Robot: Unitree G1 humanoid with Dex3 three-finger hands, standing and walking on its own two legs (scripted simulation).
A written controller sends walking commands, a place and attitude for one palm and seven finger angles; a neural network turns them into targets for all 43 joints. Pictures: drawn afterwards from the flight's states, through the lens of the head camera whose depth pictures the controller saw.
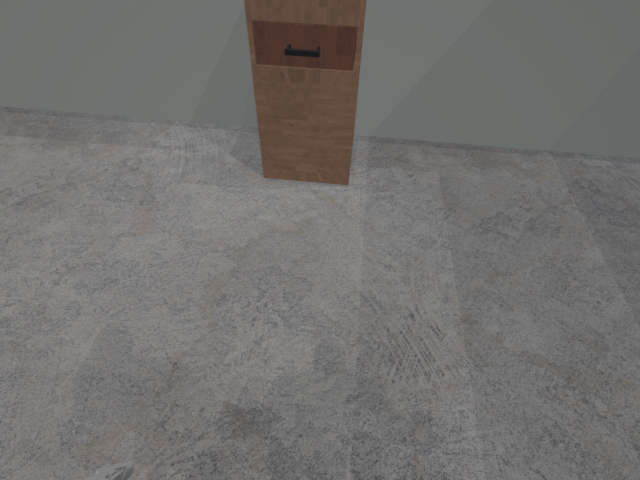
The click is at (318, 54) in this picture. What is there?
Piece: drawer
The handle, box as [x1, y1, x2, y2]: [285, 45, 319, 56]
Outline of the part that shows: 285,48 285,54 305,56 319,55 319,47 317,47 316,50 291,49 290,45 288,45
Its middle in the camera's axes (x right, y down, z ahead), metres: -0.07 -0.72 +1.47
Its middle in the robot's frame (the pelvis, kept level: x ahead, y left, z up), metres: +1.57 +0.14 -0.11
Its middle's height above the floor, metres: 0.66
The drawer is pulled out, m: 0.00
